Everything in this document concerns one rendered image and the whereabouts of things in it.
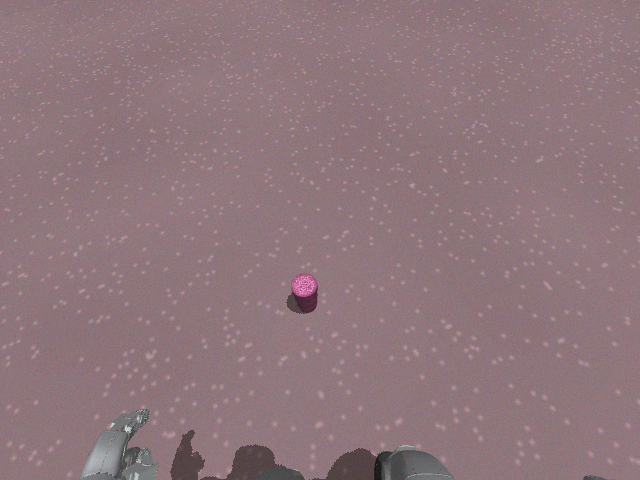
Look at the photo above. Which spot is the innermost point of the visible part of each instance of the left robot hand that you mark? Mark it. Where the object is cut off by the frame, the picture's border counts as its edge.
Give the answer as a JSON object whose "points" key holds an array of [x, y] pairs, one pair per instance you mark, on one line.
{"points": [[109, 455]]}

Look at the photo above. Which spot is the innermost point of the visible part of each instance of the cup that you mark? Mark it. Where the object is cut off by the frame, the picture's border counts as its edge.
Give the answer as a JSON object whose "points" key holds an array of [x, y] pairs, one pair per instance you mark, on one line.
{"points": [[304, 288]]}

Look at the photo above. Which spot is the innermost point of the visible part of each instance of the right robot foot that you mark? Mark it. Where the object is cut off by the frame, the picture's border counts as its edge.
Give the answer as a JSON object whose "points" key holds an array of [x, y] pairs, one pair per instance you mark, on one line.
{"points": [[378, 464]]}

